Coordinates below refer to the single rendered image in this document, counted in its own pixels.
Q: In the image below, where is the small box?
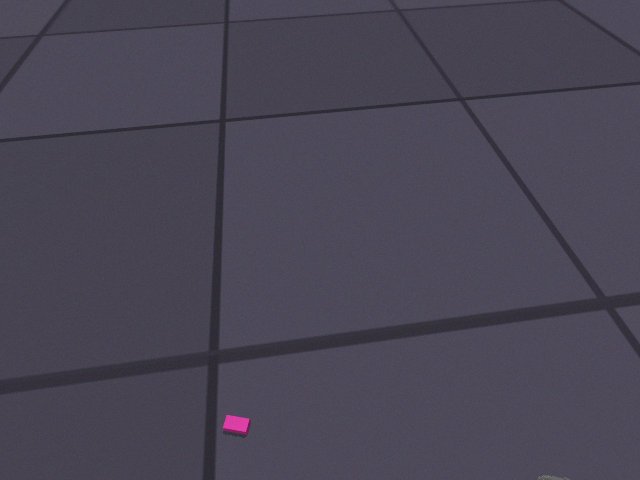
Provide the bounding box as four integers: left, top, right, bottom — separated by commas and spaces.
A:
223, 415, 251, 435

